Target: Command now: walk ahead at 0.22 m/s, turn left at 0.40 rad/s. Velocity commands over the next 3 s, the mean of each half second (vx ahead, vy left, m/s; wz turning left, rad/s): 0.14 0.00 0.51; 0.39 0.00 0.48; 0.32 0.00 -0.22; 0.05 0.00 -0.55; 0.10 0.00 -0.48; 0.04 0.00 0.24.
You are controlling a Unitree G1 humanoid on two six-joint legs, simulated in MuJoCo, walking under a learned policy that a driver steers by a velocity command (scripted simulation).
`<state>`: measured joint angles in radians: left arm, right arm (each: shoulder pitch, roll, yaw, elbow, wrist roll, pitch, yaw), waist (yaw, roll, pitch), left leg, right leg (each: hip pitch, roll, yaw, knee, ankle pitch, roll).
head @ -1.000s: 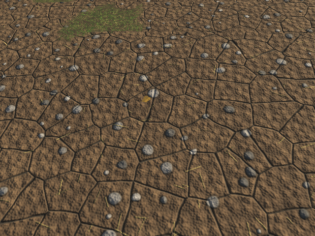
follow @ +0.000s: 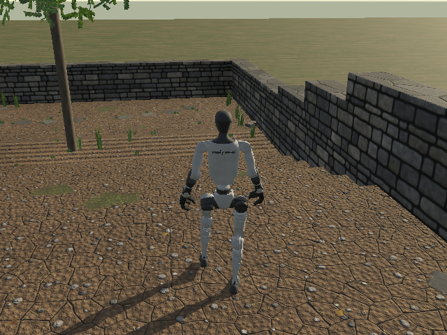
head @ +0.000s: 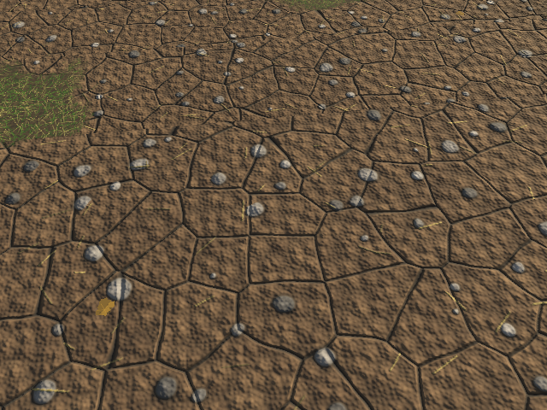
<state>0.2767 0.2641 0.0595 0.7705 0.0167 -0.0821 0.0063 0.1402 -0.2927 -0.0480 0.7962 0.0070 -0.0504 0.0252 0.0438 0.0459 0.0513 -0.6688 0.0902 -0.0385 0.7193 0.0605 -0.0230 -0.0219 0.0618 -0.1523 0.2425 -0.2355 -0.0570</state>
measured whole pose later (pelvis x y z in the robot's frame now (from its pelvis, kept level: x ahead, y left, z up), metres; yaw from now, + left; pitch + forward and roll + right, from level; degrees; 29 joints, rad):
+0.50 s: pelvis +0.15 +0.01 -0.01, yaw +17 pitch +3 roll -1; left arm 0.15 0.29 0.05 0.71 0.00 -0.01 0.03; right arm 0.18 -0.31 -0.07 0.65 0.01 0.03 -0.03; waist -0.03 0.00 0.02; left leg -0.40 -0.12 -0.16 0.49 -0.14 0.07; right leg -0.48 0.00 0.11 0.75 -0.34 0.07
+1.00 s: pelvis +0.31 +0.08 -0.01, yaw +32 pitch +3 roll +0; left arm 0.46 0.28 0.06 0.85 -0.03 -0.06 0.01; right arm 0.05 -0.25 -0.04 0.59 0.02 -0.04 0.06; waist 0.12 0.02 0.02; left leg -0.56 0.03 0.02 0.60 -0.15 0.03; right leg 0.09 -0.08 -0.12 0.27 -0.41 0.05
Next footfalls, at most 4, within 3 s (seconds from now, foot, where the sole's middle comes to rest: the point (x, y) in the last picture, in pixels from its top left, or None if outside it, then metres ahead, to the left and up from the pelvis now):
0.12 left None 0.23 0.11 -0.78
0.58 right None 0.27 -0.11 -0.78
1.04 left None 0.39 0.28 -0.78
1.50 right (224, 313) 0.71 0.20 -0.78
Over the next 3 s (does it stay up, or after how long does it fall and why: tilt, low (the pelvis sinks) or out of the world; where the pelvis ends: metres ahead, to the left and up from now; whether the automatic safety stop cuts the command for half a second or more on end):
stays up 0.67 0.25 0.00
